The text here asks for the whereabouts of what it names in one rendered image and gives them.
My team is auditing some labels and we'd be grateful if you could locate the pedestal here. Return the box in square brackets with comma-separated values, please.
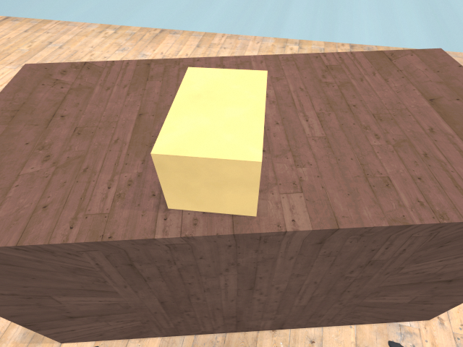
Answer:
[0, 48, 463, 343]

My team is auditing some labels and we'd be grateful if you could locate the carton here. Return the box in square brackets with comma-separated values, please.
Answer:
[151, 67, 268, 216]

